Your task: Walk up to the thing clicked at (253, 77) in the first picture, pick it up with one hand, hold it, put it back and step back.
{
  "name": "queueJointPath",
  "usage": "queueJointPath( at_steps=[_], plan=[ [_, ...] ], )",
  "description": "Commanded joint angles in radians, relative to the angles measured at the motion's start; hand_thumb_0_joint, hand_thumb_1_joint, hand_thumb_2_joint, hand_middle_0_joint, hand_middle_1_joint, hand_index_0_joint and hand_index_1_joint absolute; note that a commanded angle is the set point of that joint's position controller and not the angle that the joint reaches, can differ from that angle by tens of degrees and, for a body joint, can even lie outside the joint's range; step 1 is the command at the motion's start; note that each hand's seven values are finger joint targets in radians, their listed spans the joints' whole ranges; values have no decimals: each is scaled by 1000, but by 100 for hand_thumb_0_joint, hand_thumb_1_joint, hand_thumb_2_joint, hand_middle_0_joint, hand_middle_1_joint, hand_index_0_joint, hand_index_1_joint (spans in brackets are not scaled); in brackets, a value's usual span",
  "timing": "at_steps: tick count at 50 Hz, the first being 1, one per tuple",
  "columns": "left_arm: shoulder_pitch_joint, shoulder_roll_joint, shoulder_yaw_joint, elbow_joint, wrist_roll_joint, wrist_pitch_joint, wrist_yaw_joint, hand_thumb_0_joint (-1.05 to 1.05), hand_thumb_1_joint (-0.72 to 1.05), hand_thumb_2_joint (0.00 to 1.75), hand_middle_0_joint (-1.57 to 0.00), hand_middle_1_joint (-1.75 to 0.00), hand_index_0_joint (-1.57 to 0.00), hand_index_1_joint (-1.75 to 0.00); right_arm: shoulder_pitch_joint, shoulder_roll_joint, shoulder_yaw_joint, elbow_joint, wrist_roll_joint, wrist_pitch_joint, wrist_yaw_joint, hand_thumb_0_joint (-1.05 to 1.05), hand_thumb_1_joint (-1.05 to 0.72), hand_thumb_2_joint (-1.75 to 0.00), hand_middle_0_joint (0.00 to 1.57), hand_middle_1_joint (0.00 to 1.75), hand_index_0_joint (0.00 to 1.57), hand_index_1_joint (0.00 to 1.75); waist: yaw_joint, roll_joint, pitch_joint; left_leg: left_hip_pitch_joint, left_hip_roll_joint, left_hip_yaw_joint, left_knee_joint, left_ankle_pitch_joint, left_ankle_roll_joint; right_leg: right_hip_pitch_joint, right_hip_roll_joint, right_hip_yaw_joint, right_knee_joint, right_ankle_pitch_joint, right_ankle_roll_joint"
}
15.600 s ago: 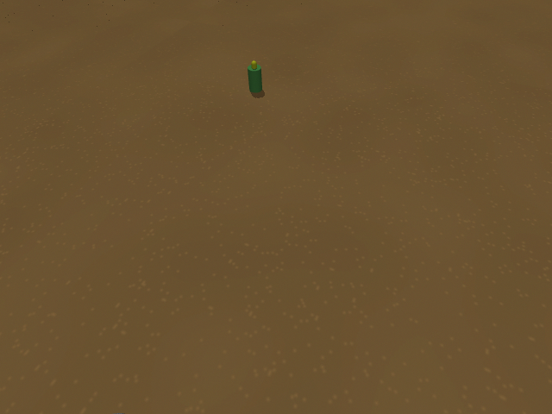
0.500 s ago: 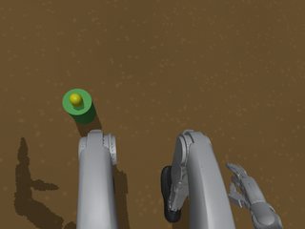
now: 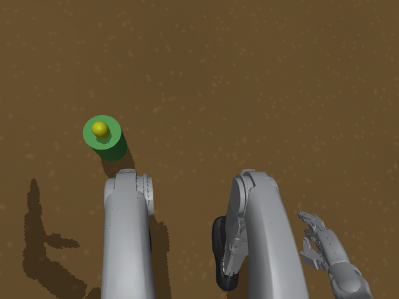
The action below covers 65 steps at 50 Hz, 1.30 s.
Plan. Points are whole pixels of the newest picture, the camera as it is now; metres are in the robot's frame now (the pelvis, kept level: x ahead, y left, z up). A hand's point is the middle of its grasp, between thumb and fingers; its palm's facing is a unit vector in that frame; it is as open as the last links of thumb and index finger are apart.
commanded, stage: go down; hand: left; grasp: from the side
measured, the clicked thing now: (106, 138) +0.43 +0.24 -0.27
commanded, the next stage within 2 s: none
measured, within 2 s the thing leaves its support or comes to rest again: neither
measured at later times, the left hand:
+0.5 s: hand out of the picture +0.35 +0.43 +0.03, palm faces +0.21 -0.98 -0.02, open 17.2 cm
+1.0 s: hand out of the picture +0.35 +0.43 +0.02, palm faces +0.20 -0.98 -0.02, open 17.3 cm
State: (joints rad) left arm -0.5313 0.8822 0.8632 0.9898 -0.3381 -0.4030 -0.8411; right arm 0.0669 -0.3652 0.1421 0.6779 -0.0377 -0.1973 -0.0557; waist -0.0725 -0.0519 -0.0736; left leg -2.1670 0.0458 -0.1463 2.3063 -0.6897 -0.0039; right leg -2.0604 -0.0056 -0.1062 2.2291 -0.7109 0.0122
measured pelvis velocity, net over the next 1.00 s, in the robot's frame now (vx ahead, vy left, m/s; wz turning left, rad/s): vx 0.00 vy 0.00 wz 0.00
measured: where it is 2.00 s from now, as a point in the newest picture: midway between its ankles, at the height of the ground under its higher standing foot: (183, 267)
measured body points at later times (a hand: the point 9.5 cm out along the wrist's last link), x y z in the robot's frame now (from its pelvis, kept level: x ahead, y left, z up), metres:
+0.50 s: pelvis +0.00 +0.00 +0.00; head +0.20 +0.09 +0.39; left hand +0.33 +0.48 +0.03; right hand +0.18 -0.27 -0.09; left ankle +0.08 +0.13 -0.34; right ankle +0.10 -0.12 -0.34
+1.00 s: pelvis +0.00 +0.00 +0.00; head +0.20 +0.08 +0.39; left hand +0.33 +0.48 +0.03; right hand +0.18 -0.27 -0.09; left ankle +0.08 +0.13 -0.34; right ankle +0.10 -0.12 -0.34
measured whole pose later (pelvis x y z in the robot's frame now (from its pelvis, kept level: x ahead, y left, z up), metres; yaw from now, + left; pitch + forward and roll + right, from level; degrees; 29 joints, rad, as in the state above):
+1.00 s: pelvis +0.00 +0.00 +0.00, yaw +0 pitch +30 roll -8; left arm -0.52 0.89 0.86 1.01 -0.34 -0.41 -0.84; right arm 0.07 -0.36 0.14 0.68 -0.04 -0.20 -0.06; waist -0.07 -0.05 -0.08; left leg -2.17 0.05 -0.15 2.30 -0.68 -0.01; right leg -2.07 0.00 -0.10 2.23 -0.70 0.01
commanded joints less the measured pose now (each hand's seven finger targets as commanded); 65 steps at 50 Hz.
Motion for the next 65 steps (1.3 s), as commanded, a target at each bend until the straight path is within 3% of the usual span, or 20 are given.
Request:
queueJointPath(
  at_steps=[1,4,8,14,18,21,24,29,32,34,35,36,38,40,42,46,54,57,62,65],
  plan=[
    [-160,422,68,-189,-37,-48,7,0,-42,8,-5,-2,-2,-4,120,-242,-95,-54,7,-23,-18,0,-91,-91,20,30,20,30,46,294,-635,510,-7,59,-306,158,27,258,44,-11,-228,147,-50],
    [-157,437,72,-182,-34,-47,12,0,-45,6,-6,-1,-3,-3,102,-242,-93,-60,10,-23,-17,0,-91,-91,20,30,20,30,56,299,-601,494,-4,55,-323,115,27,232,47,-14,-225,113,-53],
    [-147,412,60,-151,-36,-50,8,0,-45,6,-6,-2,-3,-4,100,-240,-91,-62,13,-25,-16,0,-91,-91,20,30,20,30,41,268,-567,473,-4,50,-318,111,30,211,48,-18,-223,112,-52],
    [-180,407,46,-169,-32,-61,9,0,-45,8,-5,-3,-3,-4,108,-245,-96,-62,11,-27,-15,0,-91,-91,20,30,20,30,33,291,-580,492,-2,48,-322,100,27,214,48,-21,-224,106,-53],
    [-184,447,73,-205,-31,-69,12,0,-48,6,-6,-2,-3,-4,107,-246,-96,-60,10,-25,-19,0,-92,-91,20,30,20,30,54,316,-629,530,-2,47,-326,106,23,219,47,-16,-220,114,-53],
    [-165,420,62,-165,-33,-63,11,0,-47,7,-5,-3,-3,-4,101,-240,-94,-56,11,-29,-19,0,-91,-91,20,30,20,30,45,304,-580,495,-4,51,-328,88,26,205,47,-16,-223,99,-53],
    [-154,442,69,-167,-28,-61,11,0,-48,7,-6,-2,-3,-4,100,-242,-91,-60,12,-26,-19,0,-92,-91,20,30,20,30,57,302,-591,493,-5,50,-327,99,26,210,46,-15,-219,104,-55],
    [-128,415,73,-146,-41,-59,0,0,-47,8,-5,-3,-3,-5,104,-243,-88,-59,12,-26,-16,0,-91,-91,20,30,20,30,46,292,-594,508,-4,47,-310,160,24,219,46,-22,-208,145,-54],
    [-125,399,57,-146,-44,-62,-3,0,-52,7,-6,-3,-4,-5,98,-244,-93,-65,14,-29,-15,0,-92,-91,20,30,20,30,44,275,-570,470,-5,53,-313,100,29,212,48,-18,-219,104,-53],
    [-138,431,78,-183,-47,-66,-1,0,-50,7,-5,-3,-3,-5,104,-249,-92,-63,12,-30,-16,0,-91,-91,20,30,20,30,56,302,-604,508,-3,50,-317,124,24,222,47,-19,-213,123,-54],
    [-157,436,77,-189,-47,-68,-2,0,-50,7,-6,-3,-3,-5,113,-248,-92,-58,13,-28,-16,0,-92,-91,20,30,20,30,48,305,-615,511,-4,53,-310,141,23,235,47,-18,-214,133,-53],
    [-149,400,61,-168,-49,-66,-5,0,-50,6,-6,-3,-3,-5,105,-245,-95,-61,13,-28,-16,0,-92,-91,20,30,20,30,41,278,-611,508,-4,52,-306,135,26,217,49,-17,-219,128,-52],
    [-158,410,60,-174,-44,-67,-3,0,-49,7,-6,-3,-3,-5,109,-247,-96,-54,12,-30,-18,0,-91,-91,20,30,20,30,40,306,-600,507,-4,52,-310,132,24,216,47,-17,-211,131,-54],
    [-173,463,85,-193,-35,-69,4,0,-50,7,-6,-3,-4,-5,108,-249,-94,-51,10,-29,-19,0,-92,-91,20,30,20,30,55,310,-613,507,-5,51,-313,120,24,217,46,-16,-209,119,-54],
    [-164,445,83,-194,-36,-66,5,0,-49,8,-6,-3,-3,-5,115,-246,-92,-52,10,-26,-21,0,-92,-91,20,30,20,30,53,316,-628,529,-6,52,-318,148,23,227,45,-15,-212,138,-54],
    [-114,403,63,-138,-36,-53,3,0,-50,7,-6,-3,-3,-5,100,-240,-93,-57,10,-28,-18,0,-91,-91,20,30,20,30,49,267,-573,466,-8,59,-312,102,28,223,48,-14,-228,102,-51],
    [-120,395,63,-163,-48,-66,-2,0,-50,6,-6,-4,-4,-5,100,-249,-96,-55,11,-29,-18,0,-92,-91,20,30,20,30,46,304,-606,524,-4,46,-310,175,21,209,47,-22,-198,155,-56],
    [-133,406,72,-180,-45,-70,4,0,-50,7,-5,-4,-3,-5,98,-249,-99,-58,12,-26,-17,0,-91,-91,20,30,20,30,51,297,-587,514,-3,41,-320,121,21,192,46,-23,-204,118,-54],
    [-142,416,72,-214,-45,-71,5,0,-52,6,-6,-4,-4,-5,99,-241,-99,-58,10,-25,-18,0,-92,-91,20,30,20,30,61,317,-641,527,-5,56,-316,143,23,229,46,-11,-210,135,-55],
    [-125,397,65,-179,-44,-65,7,0,-50,7,-5,-4,-3,-6,99,-241,-97,-53,11,-27,-19,0,-92,-91,20,30,20,30,53,292,-593,492,-8,55,-315,120,26,214,47,-15,-215,119,-54]
  ],
)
